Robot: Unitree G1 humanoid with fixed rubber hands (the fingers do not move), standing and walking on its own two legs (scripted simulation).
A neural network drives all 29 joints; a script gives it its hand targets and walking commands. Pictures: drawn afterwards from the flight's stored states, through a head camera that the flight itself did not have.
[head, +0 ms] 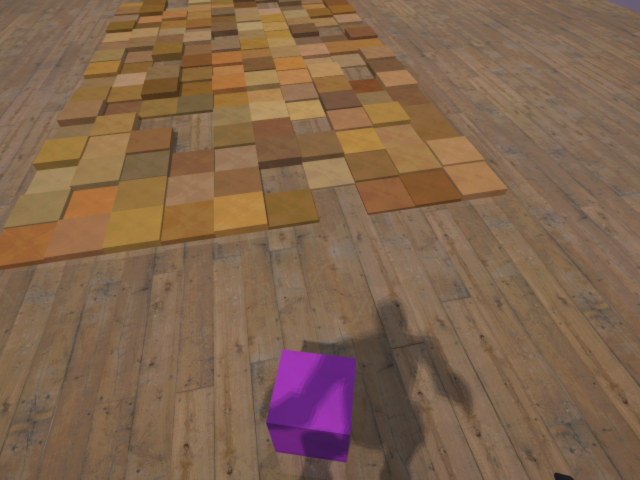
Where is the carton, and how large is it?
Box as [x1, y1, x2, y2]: [266, 349, 355, 461]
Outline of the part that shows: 282,349 266,421 275,450 280,452 346,461 350,429 355,358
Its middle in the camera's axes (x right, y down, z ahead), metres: -0.01 +0.48 +1.10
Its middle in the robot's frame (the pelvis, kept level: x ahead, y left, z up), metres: +0.47 +0.04 -0.66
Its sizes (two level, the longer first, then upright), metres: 0.210 0.200 0.250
